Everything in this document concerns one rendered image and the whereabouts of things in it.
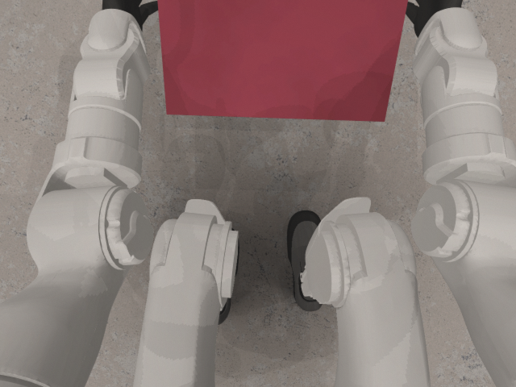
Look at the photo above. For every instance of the left robot hand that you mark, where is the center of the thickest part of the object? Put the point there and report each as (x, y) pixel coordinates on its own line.
(140, 13)

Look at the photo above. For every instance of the robot right forearm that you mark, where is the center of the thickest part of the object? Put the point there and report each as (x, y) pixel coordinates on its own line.
(460, 103)

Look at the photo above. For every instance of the right robot hand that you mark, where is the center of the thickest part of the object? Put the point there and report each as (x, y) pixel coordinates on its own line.
(419, 16)

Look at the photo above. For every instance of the robot right upper arm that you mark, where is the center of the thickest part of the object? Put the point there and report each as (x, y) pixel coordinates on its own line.
(469, 230)

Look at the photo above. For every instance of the robot left forearm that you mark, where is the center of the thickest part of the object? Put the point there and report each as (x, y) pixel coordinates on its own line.
(105, 111)

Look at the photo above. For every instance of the robot left upper arm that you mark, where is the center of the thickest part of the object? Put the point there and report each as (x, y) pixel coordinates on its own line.
(84, 243)

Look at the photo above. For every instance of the carton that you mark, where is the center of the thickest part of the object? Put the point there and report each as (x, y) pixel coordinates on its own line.
(282, 59)

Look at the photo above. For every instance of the robot right foot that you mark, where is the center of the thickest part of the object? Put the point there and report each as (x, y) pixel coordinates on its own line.
(300, 230)

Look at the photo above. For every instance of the right robot thigh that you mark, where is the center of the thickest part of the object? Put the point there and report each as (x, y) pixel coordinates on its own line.
(358, 265)

